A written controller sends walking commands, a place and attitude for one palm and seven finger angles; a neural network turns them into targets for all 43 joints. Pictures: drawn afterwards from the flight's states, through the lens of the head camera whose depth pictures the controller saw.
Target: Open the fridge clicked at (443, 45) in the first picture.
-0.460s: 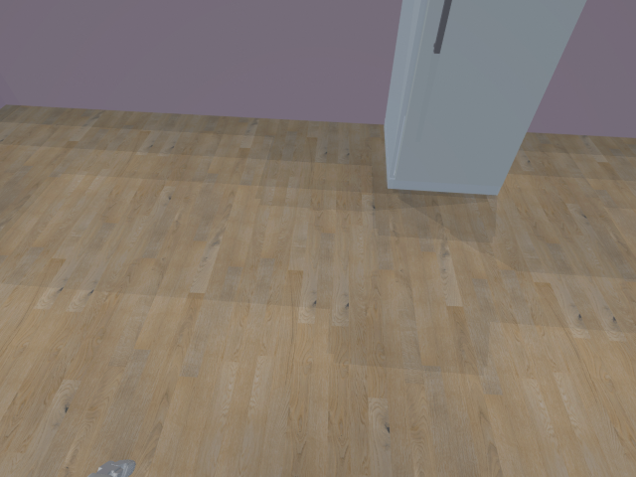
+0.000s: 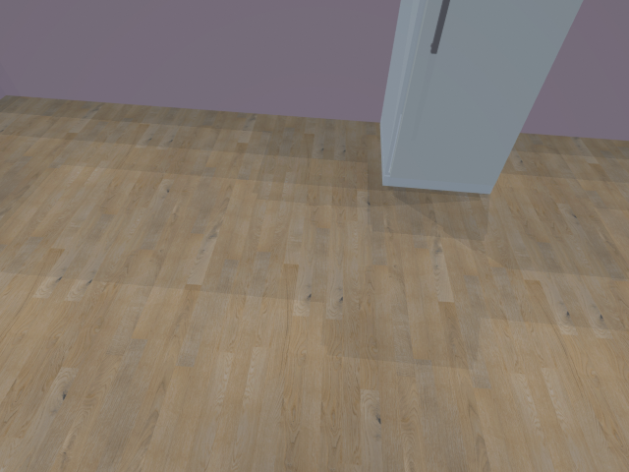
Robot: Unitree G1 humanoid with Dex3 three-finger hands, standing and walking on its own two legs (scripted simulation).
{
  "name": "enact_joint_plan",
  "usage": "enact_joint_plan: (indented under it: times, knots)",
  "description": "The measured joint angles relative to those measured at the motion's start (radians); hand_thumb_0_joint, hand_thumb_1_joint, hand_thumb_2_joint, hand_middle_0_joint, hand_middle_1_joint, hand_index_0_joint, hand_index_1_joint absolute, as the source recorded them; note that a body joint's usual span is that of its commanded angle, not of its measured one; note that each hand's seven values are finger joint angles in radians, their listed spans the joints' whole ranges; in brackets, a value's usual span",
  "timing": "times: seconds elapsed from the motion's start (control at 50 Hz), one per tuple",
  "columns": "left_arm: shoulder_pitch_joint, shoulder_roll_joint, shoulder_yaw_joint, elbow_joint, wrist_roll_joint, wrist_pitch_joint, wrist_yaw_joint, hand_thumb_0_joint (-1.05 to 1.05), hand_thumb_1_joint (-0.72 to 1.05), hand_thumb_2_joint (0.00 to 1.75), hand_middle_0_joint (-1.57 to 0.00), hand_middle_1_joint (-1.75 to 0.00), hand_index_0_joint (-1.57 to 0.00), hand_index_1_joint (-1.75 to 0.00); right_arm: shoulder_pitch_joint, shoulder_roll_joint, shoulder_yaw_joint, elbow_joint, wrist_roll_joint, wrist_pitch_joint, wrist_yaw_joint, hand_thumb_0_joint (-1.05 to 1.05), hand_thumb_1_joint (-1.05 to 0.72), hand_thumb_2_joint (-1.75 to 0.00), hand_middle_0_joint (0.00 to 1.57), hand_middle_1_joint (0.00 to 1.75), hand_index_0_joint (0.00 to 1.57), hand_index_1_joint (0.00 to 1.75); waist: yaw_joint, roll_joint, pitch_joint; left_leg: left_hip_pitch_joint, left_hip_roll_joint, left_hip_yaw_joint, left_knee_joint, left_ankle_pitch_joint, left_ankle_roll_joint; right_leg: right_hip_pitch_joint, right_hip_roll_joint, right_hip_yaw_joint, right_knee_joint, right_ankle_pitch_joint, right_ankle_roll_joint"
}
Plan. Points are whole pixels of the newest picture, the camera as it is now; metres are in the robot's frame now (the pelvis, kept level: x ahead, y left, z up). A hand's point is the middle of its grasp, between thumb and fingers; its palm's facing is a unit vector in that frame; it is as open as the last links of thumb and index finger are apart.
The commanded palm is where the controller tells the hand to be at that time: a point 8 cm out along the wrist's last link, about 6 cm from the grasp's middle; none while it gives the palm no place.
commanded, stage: stand and wait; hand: left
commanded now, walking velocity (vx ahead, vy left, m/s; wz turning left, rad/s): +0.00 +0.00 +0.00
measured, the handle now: out of the picture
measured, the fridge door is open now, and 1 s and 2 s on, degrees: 0 0 0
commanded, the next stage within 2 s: look at it before walking up in 0.36 s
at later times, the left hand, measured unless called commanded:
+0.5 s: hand out of the picture +0.07 +0.25 -0.15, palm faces -0.03 -0.94 -0.33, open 7.4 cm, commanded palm none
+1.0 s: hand out of the picture +0.07 +0.24 -0.15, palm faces -0.03 -0.94 -0.33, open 7.4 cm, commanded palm none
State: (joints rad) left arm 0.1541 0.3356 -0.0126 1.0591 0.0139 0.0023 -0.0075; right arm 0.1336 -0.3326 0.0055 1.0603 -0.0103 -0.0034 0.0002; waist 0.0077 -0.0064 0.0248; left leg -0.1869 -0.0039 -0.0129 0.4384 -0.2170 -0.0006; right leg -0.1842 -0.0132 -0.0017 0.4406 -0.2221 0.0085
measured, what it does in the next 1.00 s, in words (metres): stands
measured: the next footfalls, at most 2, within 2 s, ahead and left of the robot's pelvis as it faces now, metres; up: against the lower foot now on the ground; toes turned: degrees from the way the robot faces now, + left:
left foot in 1.92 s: +0.32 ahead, +0.04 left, +0.00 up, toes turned -19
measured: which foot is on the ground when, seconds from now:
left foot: down 0.00-1.00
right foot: down 0.00-1.00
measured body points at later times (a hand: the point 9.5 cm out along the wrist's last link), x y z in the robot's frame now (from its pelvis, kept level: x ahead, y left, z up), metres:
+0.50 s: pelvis +0.00 +0.00 +0.00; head -0.01 +0.00 +0.45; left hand +0.07 +0.30 -0.13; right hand +0.07 -0.29 -0.13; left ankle +0.01 +0.12 -0.74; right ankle +0.01 -0.12 -0.74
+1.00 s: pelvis +0.00 +0.00 +0.00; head +0.00 +0.00 +0.45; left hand +0.07 +0.29 -0.13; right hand +0.08 -0.30 -0.13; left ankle +0.01 +0.12 -0.74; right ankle +0.01 -0.13 -0.74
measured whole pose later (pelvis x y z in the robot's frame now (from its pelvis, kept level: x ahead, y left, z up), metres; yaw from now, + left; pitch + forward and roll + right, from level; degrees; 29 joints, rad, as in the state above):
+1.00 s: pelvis +0.00 +0.00 +0.00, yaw +0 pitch -2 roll +0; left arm 0.14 0.34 -0.01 1.10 0.02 0.00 -0.01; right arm 0.12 -0.34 0.01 1.11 0.00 -0.01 0.00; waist 0.01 0.00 0.03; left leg -0.15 0.00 -0.01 0.37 -0.18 -0.01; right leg -0.15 -0.01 0.00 0.38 -0.19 0.01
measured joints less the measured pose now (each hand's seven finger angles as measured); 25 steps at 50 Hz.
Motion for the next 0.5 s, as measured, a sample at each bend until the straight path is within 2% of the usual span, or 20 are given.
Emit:
enact_joint_plan:
  times: [0.5]
  knots:
    - [-0.015,0.006,0.001,0.032,0.001,-0.004,0.0,0.01,0.9,0.9,-0.2,-0.3,-0.21,-0.3,-0.004,-0.003,0.0,0.045,0.004,-0.004,0.003,0.01,-0.9,-0.9,0.2,0.3,0.2,0.3,-0.002,0.001,-0.002,0.02,-0.003,0.003,-0.046,0.029,0.002,0.018,-0.003,0.003,-0.043,0.028,0.003]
